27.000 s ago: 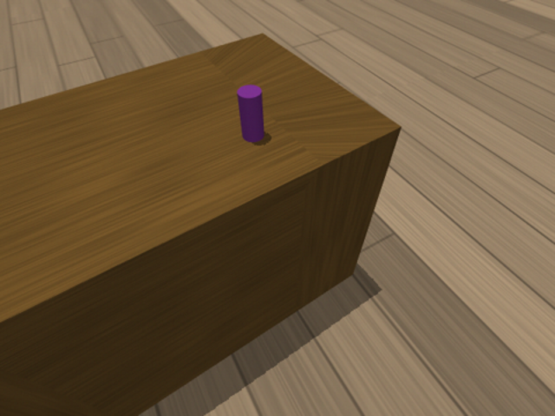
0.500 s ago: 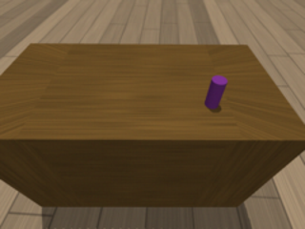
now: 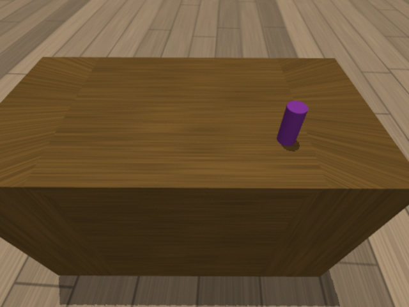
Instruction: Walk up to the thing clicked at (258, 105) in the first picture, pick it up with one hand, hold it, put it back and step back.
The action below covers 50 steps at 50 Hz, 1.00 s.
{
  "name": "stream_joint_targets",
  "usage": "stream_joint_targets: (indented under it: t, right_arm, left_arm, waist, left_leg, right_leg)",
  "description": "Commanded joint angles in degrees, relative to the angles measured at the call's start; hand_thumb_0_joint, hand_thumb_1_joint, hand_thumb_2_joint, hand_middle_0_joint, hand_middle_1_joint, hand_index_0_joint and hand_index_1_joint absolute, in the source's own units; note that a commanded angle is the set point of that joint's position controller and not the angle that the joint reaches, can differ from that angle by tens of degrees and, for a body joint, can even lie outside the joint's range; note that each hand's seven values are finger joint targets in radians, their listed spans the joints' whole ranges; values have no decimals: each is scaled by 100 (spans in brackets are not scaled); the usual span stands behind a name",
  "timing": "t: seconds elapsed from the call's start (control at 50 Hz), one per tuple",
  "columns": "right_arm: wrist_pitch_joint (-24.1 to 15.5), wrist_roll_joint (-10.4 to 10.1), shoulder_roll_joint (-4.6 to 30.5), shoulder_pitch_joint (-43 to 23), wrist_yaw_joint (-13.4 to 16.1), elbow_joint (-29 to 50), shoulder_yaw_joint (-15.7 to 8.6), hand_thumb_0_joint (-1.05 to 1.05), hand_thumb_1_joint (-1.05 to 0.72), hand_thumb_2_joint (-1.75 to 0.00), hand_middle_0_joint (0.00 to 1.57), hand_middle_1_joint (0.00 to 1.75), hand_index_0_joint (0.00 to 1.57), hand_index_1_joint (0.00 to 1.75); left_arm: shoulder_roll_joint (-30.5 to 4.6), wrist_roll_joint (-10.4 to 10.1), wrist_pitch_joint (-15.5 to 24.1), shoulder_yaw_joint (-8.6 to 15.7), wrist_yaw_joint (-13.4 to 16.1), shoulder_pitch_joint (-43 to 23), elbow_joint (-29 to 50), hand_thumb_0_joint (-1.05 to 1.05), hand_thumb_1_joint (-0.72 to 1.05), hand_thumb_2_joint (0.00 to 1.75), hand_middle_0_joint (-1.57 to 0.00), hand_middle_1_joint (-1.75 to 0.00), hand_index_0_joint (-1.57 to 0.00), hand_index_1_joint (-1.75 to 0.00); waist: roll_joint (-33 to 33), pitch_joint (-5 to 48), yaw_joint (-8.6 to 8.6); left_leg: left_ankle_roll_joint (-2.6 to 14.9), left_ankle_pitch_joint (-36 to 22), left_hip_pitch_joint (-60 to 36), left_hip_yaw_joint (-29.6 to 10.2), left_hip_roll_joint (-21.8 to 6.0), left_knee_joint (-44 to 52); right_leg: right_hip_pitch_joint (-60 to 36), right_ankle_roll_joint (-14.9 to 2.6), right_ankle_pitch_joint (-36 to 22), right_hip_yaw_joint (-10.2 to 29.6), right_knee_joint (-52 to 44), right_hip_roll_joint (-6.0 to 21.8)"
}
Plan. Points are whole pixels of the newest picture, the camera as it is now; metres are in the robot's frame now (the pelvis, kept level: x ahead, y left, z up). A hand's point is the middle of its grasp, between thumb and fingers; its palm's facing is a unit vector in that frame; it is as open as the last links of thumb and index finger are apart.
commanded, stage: home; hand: right
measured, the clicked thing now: (291, 124) +0.55 -0.20 +0.03
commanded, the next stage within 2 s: stand in 0.48 s
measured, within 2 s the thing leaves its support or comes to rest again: neither
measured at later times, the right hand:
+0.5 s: hand out of the picture +0.08 -0.25 -0.16, palm faces -0.04 +0.93 -0.36, open 17.3 cm
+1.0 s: hand out of the picture +0.08 -0.25 -0.16, palm faces -0.04 +0.94 -0.35, open 9.7 cm
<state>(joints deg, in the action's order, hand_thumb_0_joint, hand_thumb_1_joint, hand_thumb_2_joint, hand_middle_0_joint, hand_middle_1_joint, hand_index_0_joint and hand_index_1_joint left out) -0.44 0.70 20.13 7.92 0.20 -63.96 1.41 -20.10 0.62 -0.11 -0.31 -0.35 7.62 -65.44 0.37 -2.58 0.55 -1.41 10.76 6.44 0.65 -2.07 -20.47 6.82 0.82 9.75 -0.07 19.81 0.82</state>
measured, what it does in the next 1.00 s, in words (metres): stands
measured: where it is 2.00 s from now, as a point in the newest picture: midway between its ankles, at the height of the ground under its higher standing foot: outside the picture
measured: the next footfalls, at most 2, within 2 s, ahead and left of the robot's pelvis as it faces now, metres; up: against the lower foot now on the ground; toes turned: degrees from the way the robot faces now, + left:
none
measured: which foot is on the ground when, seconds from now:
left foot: down 0.00-1.00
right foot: down 0.00-1.00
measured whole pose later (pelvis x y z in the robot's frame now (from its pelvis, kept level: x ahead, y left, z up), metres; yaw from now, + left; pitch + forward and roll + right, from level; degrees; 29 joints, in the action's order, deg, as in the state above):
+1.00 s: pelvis +0.02 +0.00 +0.00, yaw +0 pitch -2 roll +0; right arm -0.3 0.6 20.0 7.1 0.2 -64.7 0.7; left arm -19.9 0.4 -0.1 0.0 -0.2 6.3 -65.4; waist 0.0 -3.1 0.2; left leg -1.3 11.3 5.1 0.9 -1.8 -18.6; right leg 5.7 1.1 10.5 0.1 18.3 1.1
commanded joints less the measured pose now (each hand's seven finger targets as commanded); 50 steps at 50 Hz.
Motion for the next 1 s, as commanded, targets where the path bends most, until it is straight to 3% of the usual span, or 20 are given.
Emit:
stream_joint_targets:
  t: [0.0, 0.14, 0.26, 0.4, 0.48, 0.56, 0.6, 0.62, 0.76, 0.78, 0.92, 0.98]
  right_arm:
    - [-134, -4, 1247, -151, 65, 274, -249, 0, 54, -6, 5, 5, 5, 5]
    - [-139, -3, 1262, -226, 68, 269, -273, 0, 54, -6, 5, 5, 5, 5]
    - [-134, -11, 1242, -232, 70, 252, -274, 0, 55, -5, 5, 5, 5, 5]
    - [-104, -10, 1248, -246, 74, 223, -286, 0, 54, -6, 5, 5, 5, 5]
    - [-120, -11, 1240, -220, 72, 216, -285, 0, 54, -6, 5, 5, 5, 5]
    - [-99, -5, 1204, -225, 65, 234, -283, 0, 52, -7, 6, 6, 6, 6]
    - [-101, -2, 1222, -253, 60, 242, -298, 0, 36, -23, 20, 22, 20, 22]
    - [-98, -8, 1243, -232, 62, 239, -306, 0, 28, -31, 20, 30, 20, 30]
    - [-123, -3, 1227, -239, 72, 241, -303, 0, -28, -87, 20, 30, 20, 30]
    - [-133, -6, 1251, -274, 76, 250, -321, 0, -36, -90, 20, 30, 20, 30]
    - [-126, -5, 1233, -251, 72, 225, -307, 0, -90, -90, 20, 30, 20, 30]
    - [-128, -11, 1236, -247, 75, 238, -318, 0, -90, -90, 20, 30, 20, 30]
  left_arm:
    - [-1229, 9, 136, 211, 72, -183, 271, 0, 90, 90, -20, -30, -20, -30]
    - [-1176, 13, 125, 211, 62, -176, 265, 0, 90, 90, -20, -30, -20, -30]
    - [-1187, -1, 155, 206, 82, -239, 281, 0, 90, 90, -20, -30, -20, -30]
    - [-1199, 1, 128, 208, 88, -265, 262, 0, 90, 90, -20, -30, -20, -30]
    - [-1212, -8, 138, 218, 85, -271, 282, 0, 90, 90, -20, -30, -20, -30]
    - [-1228, -3, 132, 235, 90, -314, 287, 0, 90, 90, -20, -30, -20, -30]
    - [-1210, 14, 144, 228, 84, -314, 296, 0, 90, 90, -20, -30, -20, -30]
    - [-1201, 5, 150, 227, 91, -308, 302, 0, 90, 90, -20, -30, -20, -30]
    - [-1212, -18, 139, 243, 80, -320, 316, 0, 90, 90, -20, -30, -20, -30]
    - [-1219, -7, 140, 248, 85, -321, 329, 0, 90, 90, -20, -30, -20, -30]
    - [-1186, -9, 120, 235, 78, -297, 306, 0, 90, 90, -20, -30, -20, -30]
    - [-1198, -2, 132, 237, 81, -284, 314, 0, 90, 90, -20, -30, -20, -30]
  waist:
    - [9, 234, -32]
    - [-67, 131, -16]
    - [53, 383, -34]
    - [-5, 224, -48]
    - [-124, 316, -52]
    - [38, 222, -56]
    - [62, 223, -49]
    - [34, 242, -56]
    - [-139, 382, -58]
    - [-91, 429, -43]
    - [-75, 283, -30]
    - [32, 283, -42]
  left_leg:
    - [262, -353, 132, -498, -506, 469]
    - [254, -144, 86, -498, -510, 520]
    - [245, -891, -55, -477, -541, 379]
    - [222, -637, -17, -481, -538, 452]
    - [223, -765, -34, -443, -540, 427]
    - [234, -402, 93, -462, -517, 532]
    - [226, -549, 13, -469, -531, 490]
    - [236, -686, -15, -470, -555, 438]
    - [219, -772, -30, -433, -532, 489]
    - [216, -986, -103, -462, -566, 458]
    - [228, -713, -32, -457, -548, 525]
    - [210, -747, -124, -462, -546, 527]
  right_leg:
    - [-16, -167, -341, 509, -422, 599]
    - [122, -172, -138, 505, -459, 588]
    - [-127, -163, -868, 467, -368, 630]
    - [-38, -168, -509, 457, -439, 610]
    - [-175, -175, -766, 478, -422, 642]
    - [-89, -162, -385, 465, -496, 617]
    - [-15, -162, -398, 460, -493, 609]
    - [-96, -171, -556, 471, -469, 629]
    - [-229, -184, -757, 442, -419, 640]
    - [-250, -201, -916, 442, -359, 649]
    - [-156, -180, -678, 428, -418, 645]
    - [-41, -167, -634, 431, -441, 628]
